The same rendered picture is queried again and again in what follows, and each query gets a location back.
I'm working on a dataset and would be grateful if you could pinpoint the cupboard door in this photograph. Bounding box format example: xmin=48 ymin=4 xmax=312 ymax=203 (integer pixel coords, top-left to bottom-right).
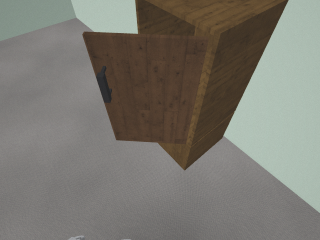
xmin=82 ymin=31 xmax=209 ymax=144

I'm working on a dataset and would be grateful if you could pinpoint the handle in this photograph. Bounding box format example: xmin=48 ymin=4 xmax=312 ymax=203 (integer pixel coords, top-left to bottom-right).
xmin=96 ymin=66 xmax=112 ymax=103

